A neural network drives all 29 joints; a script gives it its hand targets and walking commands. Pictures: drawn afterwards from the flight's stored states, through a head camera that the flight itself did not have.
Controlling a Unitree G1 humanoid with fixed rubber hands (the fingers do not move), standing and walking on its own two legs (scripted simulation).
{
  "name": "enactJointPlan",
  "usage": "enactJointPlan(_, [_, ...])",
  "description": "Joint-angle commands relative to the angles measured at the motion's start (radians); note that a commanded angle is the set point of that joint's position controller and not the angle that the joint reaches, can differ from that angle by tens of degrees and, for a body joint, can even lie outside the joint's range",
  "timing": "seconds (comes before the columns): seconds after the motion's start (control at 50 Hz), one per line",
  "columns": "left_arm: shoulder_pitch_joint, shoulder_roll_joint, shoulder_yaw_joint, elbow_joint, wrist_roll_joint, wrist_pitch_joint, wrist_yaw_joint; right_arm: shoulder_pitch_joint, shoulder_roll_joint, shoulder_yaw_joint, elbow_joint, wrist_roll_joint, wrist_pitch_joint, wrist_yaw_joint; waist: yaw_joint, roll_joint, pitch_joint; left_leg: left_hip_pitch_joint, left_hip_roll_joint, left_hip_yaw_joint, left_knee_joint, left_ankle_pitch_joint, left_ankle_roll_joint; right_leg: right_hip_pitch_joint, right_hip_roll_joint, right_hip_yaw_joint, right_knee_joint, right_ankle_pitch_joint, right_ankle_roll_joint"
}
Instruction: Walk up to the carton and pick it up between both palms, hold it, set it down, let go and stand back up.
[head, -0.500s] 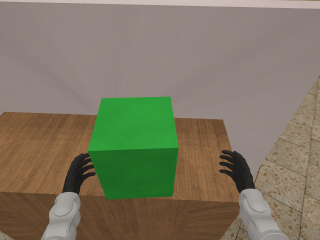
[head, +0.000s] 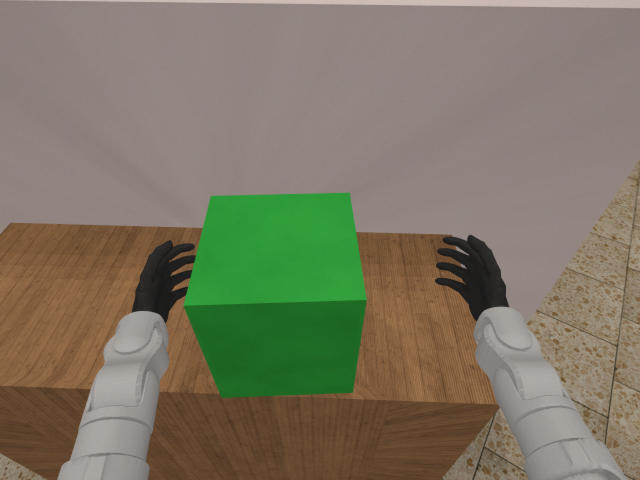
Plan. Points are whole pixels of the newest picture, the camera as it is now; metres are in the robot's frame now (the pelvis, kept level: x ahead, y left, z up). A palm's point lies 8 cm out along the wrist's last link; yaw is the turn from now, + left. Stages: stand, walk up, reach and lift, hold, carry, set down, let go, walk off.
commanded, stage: reach and lift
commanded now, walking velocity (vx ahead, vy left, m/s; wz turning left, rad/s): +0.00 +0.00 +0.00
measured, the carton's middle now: (284, 297) +0.40 +0.10 -0.02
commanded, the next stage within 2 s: none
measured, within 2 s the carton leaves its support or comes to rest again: neither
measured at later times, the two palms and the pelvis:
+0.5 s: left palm (156, 229) +0.38 +0.25 +0.14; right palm (479, 227) +0.41 -0.16 +0.14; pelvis +0.00 +0.00 +0.00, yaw +1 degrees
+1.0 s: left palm (162, 229) +0.40 +0.26 +0.12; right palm (465, 234) +0.43 -0.15 +0.11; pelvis +0.00 +0.00 +0.00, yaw +2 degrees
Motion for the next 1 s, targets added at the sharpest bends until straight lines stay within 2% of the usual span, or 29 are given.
enactJointPlan(0.0, [-0.348,0.113,0.028,-0.109,-0.011,0.009,0.003,-0.356,-0.119,-0.040,-0.111,-0.003,0.009,-0.007,0.001,0.007,-0.251,0.131,-0.016,-0.022,0.010,0.289,-0.023,-0.006,-0.013,0.042,-0.038,0.122,0.032])
enactJointPlan(0.06, [-0.379,0.096,0.023,-0.113,0.008,0.051,0.001,-0.386,-0.124,-0.049,-0.080,0.013,0.044,-0.007,-0.008,0.028,-0.259,0.164,-0.020,-0.017,0.017,0.331,-0.040,-0.021,0.000,0.024,-0.045,0.153,0.033])
enactJointPlan(0.08, [-0.417,0.115,0.045,-0.084,0.002,0.064,0.003,-0.418,-0.140,-0.039,-0.064,0.013,0.052,-0.010,0.015,0.038,-0.261,0.151,-0.022,-0.011,0.022,0.334,-0.038,-0.009,-0.011,0.042,-0.047,0.163,0.034])
enactJointPlan(0.14, [-0.442,0.116,0.044,-0.077,0.015,0.098,0.008,-0.487,-0.135,-0.032,-0.079,0.020,0.073,-0.012,-0.004,0.023,-0.290,0.163,-0.022,-0.022,0.020,0.374,-0.034,0.000,0.002,0.026,-0.040,0.193,0.040])
enactJointPlan(0.16, [-0.443,0.119,0.043,-0.044,0.022,0.108,0.003,-0.468,-0.136,-0.038,-0.019,0.017,0.087,-0.014,0.000,0.027,-0.293,0.148,-0.023,-0.008,0.022,0.379,-0.038,0.007,-0.005,0.028,-0.043,0.211,0.037])
enactJointPlan(0.2, [-0.480,0.142,0.063,-0.050,0.027,0.139,0.000,-0.487,-0.172,-0.041,0.017,0.025,0.112,-0.012,-0.023,0.030,-0.321,0.172,-0.025,-0.011,0.026,0.419,-0.048,0.011,0.001,0.015,-0.039,0.258,0.040])
enactJointPlan(0.22, [-0.518,0.145,0.066,-0.062,0.033,0.139,0.003,-0.533,-0.177,-0.037,-0.010,0.039,0.115,-0.012,-0.015,0.046,-0.334,0.182,-0.032,-0.008,0.038,0.420,-0.048,0.003,0.003,0.022,-0.035,0.262,0.043])
enactJointPlan(0.24, [-0.507,0.123,0.062,-0.039,0.040,0.147,0.004,-0.522,-0.165,-0.026,0.044,0.037,0.121,-0.012,-0.011,0.040,-0.313,0.175,-0.026,-0.016,0.029,0.452,-0.050,0.012,0.009,0.014,-0.032,0.284,0.045])
enactJointPlan(0.28, [-0.592,0.135,0.063,-0.043,0.031,0.155,0.004,-0.614,-0.180,-0.039,0.016,0.048,0.123,-0.016,-0.021,0.048,-0.344,0.164,-0.032,-0.010,0.048,0.447,-0.053,0.001,0.005,0.011,-0.031,0.271,0.051])
enactJointPlan(0.3, [-0.590,0.139,0.065,-0.029,0.032,0.154,0.004,-0.590,-0.173,-0.033,0.046,0.040,0.123,-0.017,-0.009,0.035,-0.342,0.148,-0.028,-0.008,0.042,0.424,-0.051,0.000,0.001,0.011,-0.038,0.253,0.050])
enactJointPlan(0.32, [-0.606,0.147,0.064,-0.053,0.038,0.146,0.010,-0.629,-0.163,-0.031,0.000,0.053,0.122,-0.014,-0.007,0.041,-0.367,0.163,-0.026,-0.011,0.042,0.429,-0.046,-0.007,0.005,0.006,-0.036,0.261,0.049])
enactJointPlan(0.38, [-0.700,0.156,0.032,0.003,0.031,0.151,0.015,-0.703,-0.180,-0.057,0.079,0.039,0.143,-0.009,-0.035,0.067,-0.380,0.144,-0.027,-0.022,0.046,0.384,-0.048,-0.017,0.002,0.015,-0.038,0.231,0.044])
enactJointPlan(0.42, [-0.718,0.147,0.025,0.028,0.028,0.159,0.024,-0.735,-0.186,-0.043,0.113,0.047,0.160,-0.007,-0.016,0.069,-0.382,0.146,-0.023,-0.025,0.042,0.360,-0.045,-0.022,0.003,0.014,-0.039,0.215,0.037])
enactJointPlan(0.46, [-0.758,0.150,0.026,0.062,0.021,0.156,0.029,-0.772,-0.180,-0.032,0.154,0.051,0.174,-0.002,-0.024,0.052,-0.399,0.147,-0.025,-0.027,0.048,0.370,-0.048,-0.051,0.006,0.013,-0.028,0.242,0.050])
enactJointPlan(0.48, [-0.776,0.158,0.029,0.122,0.018,0.154,0.026,-0.806,-0.169,-0.019,0.176,0.053,0.175,-0.006,-0.004,0.028,-0.392,0.105,-0.026,-0.031,0.048,0.357,-0.036,-0.037,0.003,0.020,-0.026,0.242,0.049])
enactJointPlan(0.5, [-0.803,0.160,0.020,0.149,0.026,0.154,0.028,-0.818,-0.183,-0.028,0.201,0.056,0.178,-0.002,-0.022,0.042,-0.382,0.084,-0.031,-0.028,0.037,0.348,-0.038,-0.018,0.002,0.014,-0.026,0.244,0.049])
enactJointPlan(0.52, [-0.807,0.151,0.020,0.173,0.019,0.150,0.031,-0.838,-0.177,-0.024,0.220,0.051,0.178,-0.004,-0.010,0.022,-0.371,0.060,-0.024,-0.035,0.033,0.346,-0.033,-0.016,0.001,0.007,-0.022,0.254,0.055])
enactJointPlan(0.54, [-0.837,0.175,0.016,0.220,0.012,0.148,0.030,-0.871,-0.179,-0.014,0.241,0.046,0.180,-0.007,-0.027,0.018,-0.404,0.055,-0.022,-0.029,0.046,0.334,-0.030,-0.027,-0.004,0.020,-0.021,0.247,0.059])
enactJointPlan(0.56, [-0.840,0.171,0.024,0.245,0.017,0.135,0.029,-0.865,-0.177,-0.011,0.269,0.042,0.179,-0.009,-0.014,0.011,-0.392,0.052,-0.029,-0.032,0.034,0.319,-0.023,-0.010,-0.002,0.015,-0.018,0.244,0.067])
enactJointPlan(0.62, [-0.962,0.207,0.010,0.239,0.000,0.093,0.047,-0.966,-0.206,-0.031,0.260,0.039,0.154,-0.019,-0.015,0.042,-0.520,0.053,-0.028,-0.032,0.049,0.350,-0.039,-0.008,-0.001,0.008,0.000,0.288,0.057])
enactJointPlan(0.64, [-0.944,0.187,-0.003,0.281,0.007,0.092,0.048,-0.945,-0.192,-0.029,0.326,0.037,0.160,-0.019,-0.031,0.036,-0.504,0.075,-0.024,-0.043,0.056,0.355,-0.041,-0.027,0.005,0.009,-0.016,0.282,0.057])
enactJointPlan(0.68, [-1.001,0.195,-0.010,0.290,0.010,0.077,0.053,-0.981,-0.199,-0.036,0.351,0.045,0.156,-0.015,-0.020,0.079,-0.531,0.101,-0.026,-0.045,0.078,0.416,-0.057,-0.047,0.009,0.005,-0.001,0.312,0.050])
enactJointPlan(0.76, [-0.918,0.166,-0.016,0.438,0.020,0.067,0.037,-0.922,-0.199,0.007,0.509,0.063,0.137,-0.008,-0.021,0.039,-0.424,0.098,-0.023,-0.045,0.086,0.445,-0.062,-0.073,0.006,-0.003,-0.006,0.298,0.049])
enactJointPlan(0.82, [-0.899,0.170,-0.019,0.500,0.027,-0.008,0.016,-0.923,-0.175,0.008,0.488,0.050,0.096,-0.006,-0.040,0.022,-0.434,0.044,-0.032,-0.039,0.083,0.383,-0.043,-0.061,-0.002,0.005,0.016,0.303,0.053])
enactJointPlan(0.86, [-0.863,0.172,-0.013,0.536,0.031,-0.064,0.010,-0.884,-0.159,0.014,0.530,0.042,0.061,-0.001,-0.039,0.019,-0.426,0.043,-0.025,-0.046,0.090,0.431,-0.052,-0.064,-0.002,0.006,0.022,0.318,0.054])
enactJointPlan(0.88, [-0.871,0.165,-0.010,0.527,0.034,-0.100,0.007,-0.897,-0.147,0.015,0.495,0.038,0.039,0.002,-0.027,0.028,-0.441,0.042,-0.026,-0.044,0.097,0.454,-0.049,-0.065,-0.004,0.005,0.027,0.329,0.056])
enactJointPlan(0.92, [-0.877,0.159,-0.011,0.532,0.038,-0.162,0.002,-0.911,-0.140,0.007,0.450,0.026,-0.011,0.008,-0.013,0.028,-0.471,0.053,-0.025,-0.038,0.091,0.443,-0.051,-0.069,-0.008,0.002,0.024,0.292,0.058])
enactJointPlan(0.94, [-0.870,0.163,-0.016,0.592,0.036,-0.182,-0.003,-0.899,-0.154,-0.010,0.486,0.007,-0.028,0.008,-0.033,0.013,-0.438,0.044,-0.024,-0.040,0.090,0.388,-0.045,-0.108,-0.011,-0.004,0.018,0.237,0.052])
enactJointPlan(0.98, [-0.883,0.155,-0.044,0.626,0.030,-0.240,-0.004,-0.902,-0.147,-0.017,0.481,0.000,-0.069,0.011,-0.023,0.033,-0.440,0.014,-0.022,-0.024,0.092,0.343,-0.050,-0.142,-0.020,0.002,0.029,0.167,0.044])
